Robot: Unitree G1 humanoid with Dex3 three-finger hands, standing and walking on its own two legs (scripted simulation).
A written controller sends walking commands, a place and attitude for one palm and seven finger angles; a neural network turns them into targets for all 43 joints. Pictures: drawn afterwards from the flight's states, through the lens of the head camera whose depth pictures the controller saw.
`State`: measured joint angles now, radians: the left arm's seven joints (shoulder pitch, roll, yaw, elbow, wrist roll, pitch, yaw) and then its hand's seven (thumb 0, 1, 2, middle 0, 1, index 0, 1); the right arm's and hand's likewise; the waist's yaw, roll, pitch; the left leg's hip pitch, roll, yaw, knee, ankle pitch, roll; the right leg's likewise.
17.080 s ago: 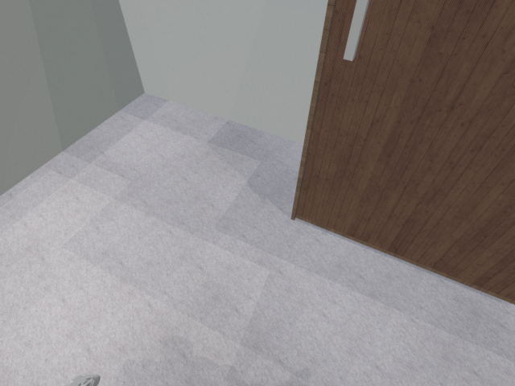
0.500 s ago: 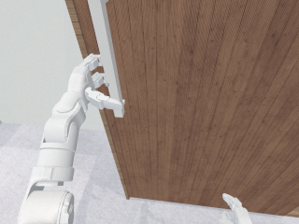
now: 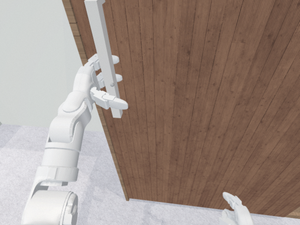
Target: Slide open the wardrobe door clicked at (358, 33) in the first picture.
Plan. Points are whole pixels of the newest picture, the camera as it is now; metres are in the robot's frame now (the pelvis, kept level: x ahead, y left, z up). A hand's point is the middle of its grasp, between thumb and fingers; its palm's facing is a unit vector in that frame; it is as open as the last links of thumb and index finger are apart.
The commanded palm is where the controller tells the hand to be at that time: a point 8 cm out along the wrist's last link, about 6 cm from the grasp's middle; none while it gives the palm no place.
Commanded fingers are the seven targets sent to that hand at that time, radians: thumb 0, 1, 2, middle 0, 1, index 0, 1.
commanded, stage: slide the fingers in behind the handle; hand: left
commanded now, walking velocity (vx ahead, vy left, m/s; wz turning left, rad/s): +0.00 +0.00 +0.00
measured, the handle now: (110, 66) +0.44 +0.12 +0.24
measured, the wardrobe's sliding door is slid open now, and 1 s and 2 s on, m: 0.00 0.00 0.00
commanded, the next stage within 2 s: grip the handle and tug to test in 0.34 s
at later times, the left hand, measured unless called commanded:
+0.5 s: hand (114, 84) +0.38 +0.11 +0.23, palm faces -0.07 -1.00 -0.02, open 14.0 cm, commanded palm +0.36 +0.16 +0.23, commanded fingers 0.00 -0.31 0.38 -0.32 -1.23 -0.32 -1.23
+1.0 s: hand (112, 84) +0.39 +0.11 +0.23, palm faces -0.07 -1.00 -0.02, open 7.7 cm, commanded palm +0.36 +0.16 +0.23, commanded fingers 0.00 0.85 0.88 -0.44 -1.39 -0.44 -1.39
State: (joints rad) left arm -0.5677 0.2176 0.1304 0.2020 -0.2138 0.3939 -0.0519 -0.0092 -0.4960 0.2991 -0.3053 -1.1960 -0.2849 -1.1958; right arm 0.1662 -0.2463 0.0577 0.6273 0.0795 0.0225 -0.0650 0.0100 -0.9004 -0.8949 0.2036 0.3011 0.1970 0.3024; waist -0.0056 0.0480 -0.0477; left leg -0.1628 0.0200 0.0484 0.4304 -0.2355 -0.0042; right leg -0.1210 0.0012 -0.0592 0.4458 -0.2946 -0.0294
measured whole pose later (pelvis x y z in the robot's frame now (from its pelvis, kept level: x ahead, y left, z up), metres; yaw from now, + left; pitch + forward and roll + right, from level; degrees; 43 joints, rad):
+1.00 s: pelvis +0.00 +0.01 +0.00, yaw +0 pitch -1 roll +0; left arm -0.56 0.20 0.11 0.17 -0.21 0.41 -0.03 0.00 0.41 0.69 -0.40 -1.33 -0.36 -1.31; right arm 0.16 -0.24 0.06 0.63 0.08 0.04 -0.06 0.01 -0.90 -0.89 0.20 0.30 0.20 0.30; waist 0.00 0.05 -0.05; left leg -0.16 0.01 0.05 0.43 -0.24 0.00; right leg -0.12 0.00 -0.05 0.44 -0.29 -0.02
